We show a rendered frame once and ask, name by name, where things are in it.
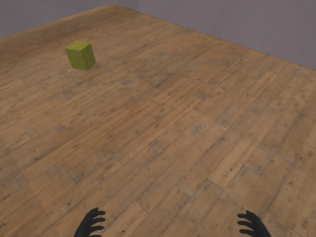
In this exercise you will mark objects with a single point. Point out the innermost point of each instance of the robot right hand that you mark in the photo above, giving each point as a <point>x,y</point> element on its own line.
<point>260,230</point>

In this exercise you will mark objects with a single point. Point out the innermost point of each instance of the robot left hand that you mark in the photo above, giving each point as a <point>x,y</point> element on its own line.
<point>85,229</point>

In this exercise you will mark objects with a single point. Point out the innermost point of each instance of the carton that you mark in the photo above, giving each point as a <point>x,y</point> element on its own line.
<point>81,55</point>

